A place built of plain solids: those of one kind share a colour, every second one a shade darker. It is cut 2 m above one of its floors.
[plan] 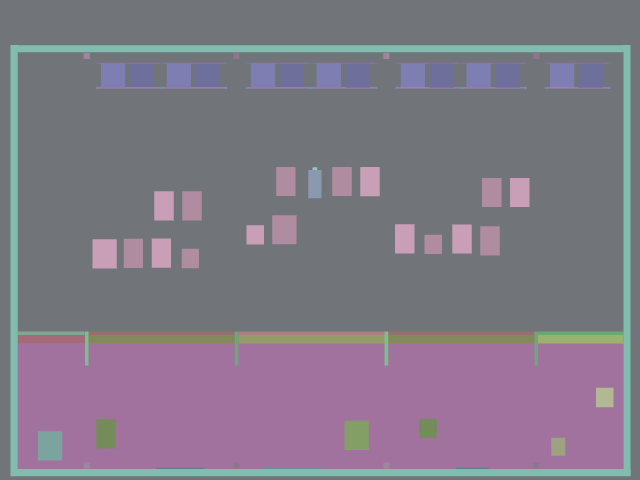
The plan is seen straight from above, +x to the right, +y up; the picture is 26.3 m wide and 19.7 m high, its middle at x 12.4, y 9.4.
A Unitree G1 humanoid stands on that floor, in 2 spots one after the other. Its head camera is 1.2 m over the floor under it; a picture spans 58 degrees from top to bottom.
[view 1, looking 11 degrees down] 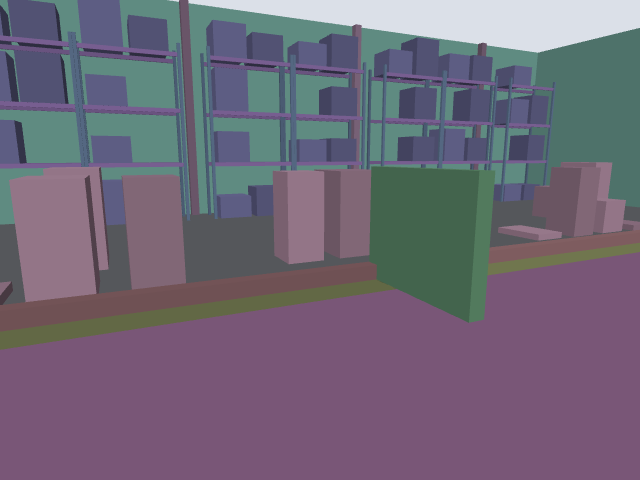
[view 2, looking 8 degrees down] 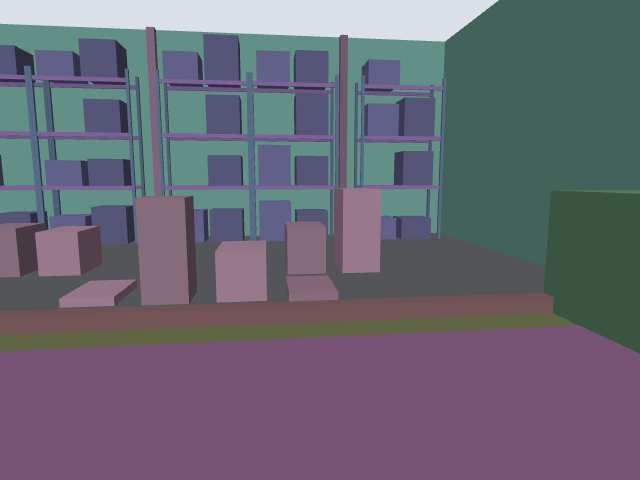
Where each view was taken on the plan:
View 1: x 6.65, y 2.00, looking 65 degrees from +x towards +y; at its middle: below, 8.11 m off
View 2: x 18.65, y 2.00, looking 83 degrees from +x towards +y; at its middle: below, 8.90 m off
